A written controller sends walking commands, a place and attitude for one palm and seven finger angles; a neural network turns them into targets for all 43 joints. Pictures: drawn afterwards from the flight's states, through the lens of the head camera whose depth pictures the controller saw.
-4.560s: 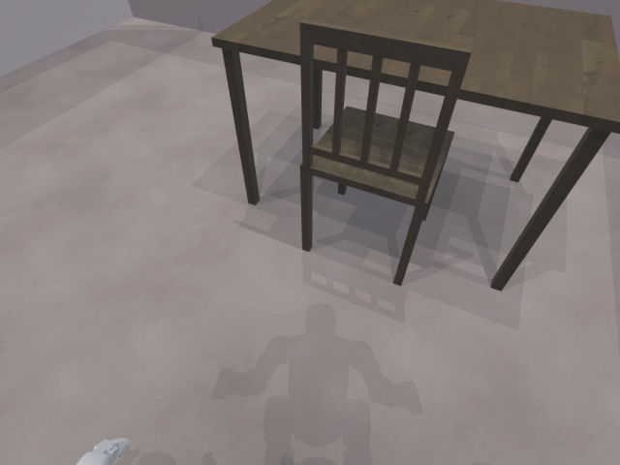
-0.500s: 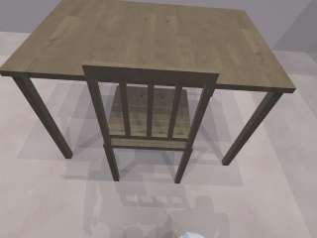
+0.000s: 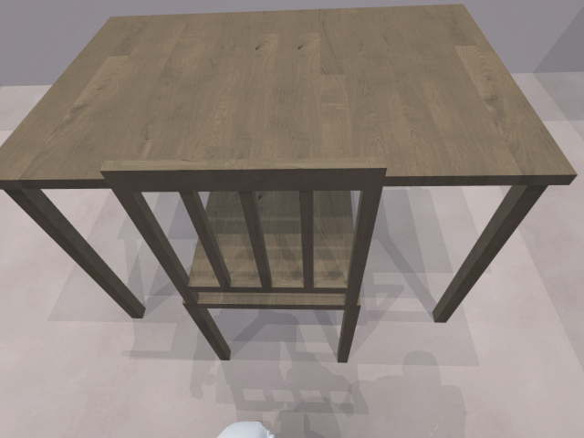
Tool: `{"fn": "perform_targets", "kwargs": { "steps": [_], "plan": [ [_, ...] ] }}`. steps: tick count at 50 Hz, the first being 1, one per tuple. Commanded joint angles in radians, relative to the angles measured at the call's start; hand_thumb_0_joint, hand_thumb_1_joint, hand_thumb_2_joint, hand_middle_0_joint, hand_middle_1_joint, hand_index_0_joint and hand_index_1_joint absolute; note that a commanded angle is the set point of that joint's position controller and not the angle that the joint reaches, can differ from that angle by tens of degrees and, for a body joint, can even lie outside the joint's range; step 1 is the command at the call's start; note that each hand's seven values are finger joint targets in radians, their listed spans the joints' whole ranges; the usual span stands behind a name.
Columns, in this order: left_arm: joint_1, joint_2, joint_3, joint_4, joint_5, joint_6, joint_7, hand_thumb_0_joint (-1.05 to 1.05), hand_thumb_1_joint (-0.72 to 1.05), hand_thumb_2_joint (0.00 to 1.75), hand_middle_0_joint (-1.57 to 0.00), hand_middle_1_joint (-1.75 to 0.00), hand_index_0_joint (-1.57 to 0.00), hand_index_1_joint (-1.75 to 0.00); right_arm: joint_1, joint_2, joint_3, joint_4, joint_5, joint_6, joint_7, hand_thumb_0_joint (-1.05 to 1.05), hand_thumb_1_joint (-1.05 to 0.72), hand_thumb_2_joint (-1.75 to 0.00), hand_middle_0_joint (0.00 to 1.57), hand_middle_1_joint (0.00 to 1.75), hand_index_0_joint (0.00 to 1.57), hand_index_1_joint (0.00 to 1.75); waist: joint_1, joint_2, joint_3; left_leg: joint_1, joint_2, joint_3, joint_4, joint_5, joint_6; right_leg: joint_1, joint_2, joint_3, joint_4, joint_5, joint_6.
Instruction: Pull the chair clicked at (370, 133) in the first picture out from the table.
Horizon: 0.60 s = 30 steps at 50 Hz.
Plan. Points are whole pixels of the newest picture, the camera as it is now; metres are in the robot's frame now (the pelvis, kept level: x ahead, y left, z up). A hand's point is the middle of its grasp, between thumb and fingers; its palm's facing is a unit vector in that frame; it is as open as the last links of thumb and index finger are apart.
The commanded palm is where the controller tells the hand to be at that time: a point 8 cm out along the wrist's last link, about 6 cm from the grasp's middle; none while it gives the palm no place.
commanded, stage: come to a stop and stand still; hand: left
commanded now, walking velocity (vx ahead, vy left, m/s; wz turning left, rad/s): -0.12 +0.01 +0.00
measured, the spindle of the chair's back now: (258, 243) +0.45 +0.11 -0.08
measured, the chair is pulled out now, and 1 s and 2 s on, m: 0.00 0.00 0.00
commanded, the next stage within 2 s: look again from close up in 1.38 s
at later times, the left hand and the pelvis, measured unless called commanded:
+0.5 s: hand out of the picture -0.04 +0.25 -0.18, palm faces +0.02 -0.98 -0.19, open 7.4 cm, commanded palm none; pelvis -0.04 +0.06 +0.01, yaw -2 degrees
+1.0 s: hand out of the picture -0.08 +0.13 -0.17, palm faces +0.05 -0.98 -0.18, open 7.3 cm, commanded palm none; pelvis -0.06 -0.03 +0.00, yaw +1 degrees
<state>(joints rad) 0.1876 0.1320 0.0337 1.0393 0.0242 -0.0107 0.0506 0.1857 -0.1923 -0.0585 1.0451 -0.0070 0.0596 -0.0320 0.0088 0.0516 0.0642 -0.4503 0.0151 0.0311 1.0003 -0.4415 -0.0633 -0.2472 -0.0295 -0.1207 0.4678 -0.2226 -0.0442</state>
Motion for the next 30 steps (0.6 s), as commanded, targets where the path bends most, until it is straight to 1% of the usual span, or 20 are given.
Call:
{"fn": "perform_targets", "kwargs": {
  "steps": [1, 3, 5, 6, 7, 8, 9, 10, 11, 12, 13, 14, 16, 17, 18, 20, 23, 27, 29, 30],
  "plan": [
    [0.078, 0.202, 0.050, -0.043, 0.007, 0.006, 0.015, 0.00, 0.90, 0.90, -0.20, -0.30, -0.20, -0.30, 0.061, -0.040, -0.015, -0.055, -0.008, 0.006, 0.013, 0.00, -0.90, -0.90, 0.20, 0.30, 0.20, 0.30, 0.002, -0.207, -0.085, -0.003, 0.014, -0.045, 0.043, 0.015, -0.008, 0.082, -0.316, 0.177, -0.089, 0.762, -0.164],
    [0.056, 0.211, 0.051, -0.062, 0.011, 0.011, 0.011, 0.00, 0.90, 0.90, -0.20, -0.30, -0.20, -0.30, 0.051, -0.029, -0.012, -0.064, -0.003, -0.001, 0.017, 0.00, -0.90, -0.90, 0.20, 0.30, 0.20, 0.30, -0.002, -0.216, -0.098, 0.052, 0.012, -0.021, -0.055, 0.025, -0.004, 0.059, -0.288, 0.162, -0.088, 0.664, -0.148],
    [0.057, 0.222, 0.055, -0.067, 0.015, 0.017, 0.006, 0.00, 0.90, 0.90, -0.20, -0.30, -0.20, -0.30, 0.037, -0.025, -0.008, -0.076, 0.000, -0.014, 0.018, 0.00, -0.90, -0.90, 0.20, 0.30, 0.20, 0.30, 0.008, -0.240, -0.102, 0.106, 0.008, -0.002, -0.188, 0.021, 0.004, 0.059, -0.273, 0.172, -0.074, 0.569, -0.142],
    [0.057, 0.226, 0.056, -0.067, 0.016, 0.019, 0.005, 0.00, 0.90, 0.90, -0.20, -0.30, -0.20, -0.30, 0.050, -0.025, -0.006, -0.077, 0.000, -0.022, 0.018, 0.00, -0.90, -0.90, 0.20, 0.30, 0.20, 0.30, 0.004, -0.247, -0.119, 0.142, 0.007, 0.001, -0.289, 0.042, 0.009, 0.072, -0.262, 0.178, -0.050, 0.527, -0.130],
    [0.051, 0.222, 0.053, -0.061, 0.012, 0.021, 0.003, 0.00, 0.90, 0.90, -0.20, -0.30, -0.20, -0.30, 0.075, -0.017, -0.004, -0.065, 0.001, -0.028, 0.016, 0.00, -0.90, -0.90, 0.20, 0.30, 0.20, 0.30, -0.007, -0.245, -0.127, 0.218, -0.003, 0.025, -0.399, 0.134, 0.012, 0.044, -0.231, 0.156, -0.032, 0.435, -0.103],
    [0.044, 0.211, 0.050, -0.060, 0.004, 0.025, 0.002, 0.00, 0.90, 0.90, -0.20, -0.30, -0.20, -0.30, 0.120, -0.025, 0.001, -0.052, 0.000, -0.038, 0.017, 0.00, -0.90, -0.90, 0.20, 0.30, 0.20, 0.30, -0.031, -0.216, -0.133, 0.317, 0.001, 0.026, -0.558, 0.278, 0.016, 0.001, -0.199, 0.147, 0.013, 0.328, -0.059],
    [0.073, 0.172, 0.038, -0.061, -0.004, 0.032, -0.001, 0.00, 0.90, 0.90, -0.20, -0.30, -0.20, -0.30, 0.139, -0.069, -0.001, -0.046, -0.002, -0.052, 0.013, 0.00, -0.90, -0.90, 0.20, 0.30, 0.20, 0.30, -0.030, -0.070, -0.140, 0.396, 0.074, -0.030, -0.644, 0.402, 0.025, -0.047, -0.132, 0.118, 0.106, 0.136, -0.008],
    [0.121, 0.104, 0.026, -0.064, -0.014, 0.037, -0.004, 0.00, 0.90, 0.90, -0.20, -0.30, -0.20, -0.30, 0.117, -0.149, -0.010, -0.067, -0.012, -0.065, 0.008, 0.00, -0.90, -0.90, 0.20, 0.30, 0.20, 0.30, -0.008, 0.206, -0.124, 0.357, 0.291, -0.281, -0.700, 0.646, 0.084, -0.150, -0.023, 0.064, 0.202, -0.204, 0.059],
    [0.112, 0.111, 0.023, -0.059, -0.011, 0.042, 0.000, 0.00, 0.90, 0.90, -0.20, -0.30, -0.20, -0.30, 0.076, -0.160, -0.005, -0.087, -0.017, -0.059, 0.000, 0.00, -0.90, -0.90, 0.20, 0.30, 0.20, 0.30, -0.006, 0.205, -0.089, 0.244, 0.355, -0.338, -0.722, 0.741, 0.169, -0.121, 0.006, 0.120, 0.346, -0.342, 0.066],
    [0.112, 0.110, 0.024, -0.058, -0.010, 0.046, -0.003, 0.00, 0.90, 0.90, -0.20, -0.30, -0.20, -0.30, 0.041, -0.149, 0.005, -0.094, -0.021, -0.061, -0.012, 0.00, -0.90, -0.90, 0.20, 0.30, 0.20, 0.30, 0.010, 0.117, -0.048, 0.173, 0.362, -0.307, -0.735, 0.713, 0.209, -0.095, -0.006, 0.164, 0.428, -0.327, 0.064],
    [0.119, 0.114, 0.030, -0.033, -0.002, 0.056, -0.006, 0.00, 0.90, 0.90, -0.20, -0.30, -0.20, -0.30, 0.030, -0.127, 0.011, -0.077, -0.021, -0.070, -0.025, 0.00, -0.90, -0.90, 0.20, 0.30, 0.20, 0.30, 0.014, 0.148, -0.038, 0.199, 0.313, -0.274, -0.741, 0.738, 0.175, -0.125, 0.007, 0.194, 0.481, -0.285, 0.067],
    [0.135, 0.129, 0.038, -0.015, -0.002, 0.060, -0.010, 0.00, 0.90, 0.90, -0.20, -0.30, -0.20, -0.30, 0.016, -0.117, 0.017, -0.072, -0.020, -0.067, -0.031, 0.00, -0.90, -0.90, 0.20, 0.30, 0.20, 0.30, 0.021, 0.148, -0.033, 0.226, 0.282, -0.221, -0.722, 0.720, 0.156, -0.144, 0.013, 0.214, 0.524, -0.229, 0.071],
    [0.154, 0.144, 0.046, -0.002, -0.002, 0.063, -0.021, 0.00, 0.90, 0.90, -0.20, -0.30, -0.20, -0.30, 0.034, -0.112, 0.019, -0.067, -0.016, -0.064, -0.037, 0.00, -0.90, -0.90, 0.20, 0.30, 0.20, 0.30, 0.011, 0.120, -0.047, 0.297, 0.254, -0.163, -0.712, 0.707, 0.143, -0.191, 0.030, 0.217, 0.585, -0.164, 0.084],
    [0.153, 0.150, 0.047, -0.001, -0.001, 0.063, -0.025, 0.00, 0.90, 0.90, -0.20, -0.30, -0.20, -0.30, 0.048, -0.110, 0.014, -0.065, -0.015, -0.064, -0.039, 0.00, -0.90, -0.90, 0.20, 0.30, 0.20, 0.30, 0.004, 0.055, -0.057, 0.318, 0.267, -0.164, -0.705, 0.712, 0.162, -0.208, 0.031, 0.214, 0.606, -0.155, 0.088],
    [0.151, 0.146, 0.050, -0.003, 0.001, 0.069, -0.027, 0.00, 0.90, 0.90, -0.20, -0.30, -0.20, -0.30, 0.067, -0.123, 0.008, -0.061, -0.015, -0.063, -0.041, 0.00, -0.90, -0.90, 0.20, 0.30, 0.20, 0.30, -0.005, 0.038, -0.068, 0.341, 0.274, -0.163, -0.710, 0.681, 0.167, -0.222, 0.033, 0.218, 0.625, -0.147, 0.095],
    [0.147, 0.151, 0.052, -0.011, 0.002, 0.077, -0.030, 0.00, 0.90, 0.90, -0.20, -0.30, -0.20, -0.30, 0.101, -0.128, 0.002, -0.049, -0.014, -0.060, -0.044, 0.00, -0.90, -0.90, 0.20, 0.30, 0.20, 0.30, -0.019, 0.048, -0.084, 0.388, 0.282, -0.176, -0.724, 0.590, 0.170, -0.248, 0.032, 0.224, 0.628, -0.145, 0.100],
    [0.124, 0.140, 0.049, -0.026, 0.002, 0.083, -0.036, 0.00, 0.90, 0.90, -0.20, -0.30, -0.20, -0.30, 0.120, -0.127, -0.002, -0.038, -0.016, -0.056, -0.042, 0.00, -0.90, -0.90, 0.20, 0.30, 0.20, 0.30, -0.034, 0.082, -0.060, 0.370, 0.285, -0.193, -0.752, 0.450, 0.191, -0.230, 0.017, 0.209, 0.540, -0.168, 0.096],
    [0.092, 0.115, 0.029, -0.030, 0.000, 0.079, -0.043, 0.00, 0.90, 0.90, -0.20, -0.30, -0.20, -0.30, 0.138, -0.133, -0.011, -0.017, -0.019, -0.050, -0.030, 0.00, -0.90, -0.90, 0.20, 0.30, 0.20, 0.30, -0.053, 0.122, -0.042, 0.326, 0.265, -0.214, -0.785, 0.260, 0.203, -0.133, 0.008, 0.141, 0.319, -0.231, 0.077],
    [0.120, 0.095, 0.020, -0.016, -0.006, 0.071, -0.041, 0.00, 0.90, 0.90, -0.20, -0.30, -0.20, -0.30, 0.132, -0.143, -0.013, -0.011, -0.023, -0.046, -0.022, 0.00, -0.90, -0.90, 0.20, 0.30, 0.20, 0.30, -0.044, 0.156, -0.047, 0.278, 0.251, -0.227, -0.806, 0.129, 0.197, -0.060, 0.016, 0.117, 0.217, -0.237, 0.060],
    [0.133, 0.091, 0.017, -0.009, -0.007, 0.066, -0.039, 0.00, 0.90, 0.90, -0.20, -0.30, -0.20, -0.30, 0.133, -0.144, -0.015, -0.002, -0.023, -0.045, -0.019, 0.00, -0.90, -0.90, 0.20, 0.30, 0.20, 0.30, -0.037, 0.154, -0.043, 0.256, 0.243, -0.232, -0.802, 0.107, 0.191, -0.028, 0.021, 0.112, 0.156, -0.219, 0.054]
  ]
}}
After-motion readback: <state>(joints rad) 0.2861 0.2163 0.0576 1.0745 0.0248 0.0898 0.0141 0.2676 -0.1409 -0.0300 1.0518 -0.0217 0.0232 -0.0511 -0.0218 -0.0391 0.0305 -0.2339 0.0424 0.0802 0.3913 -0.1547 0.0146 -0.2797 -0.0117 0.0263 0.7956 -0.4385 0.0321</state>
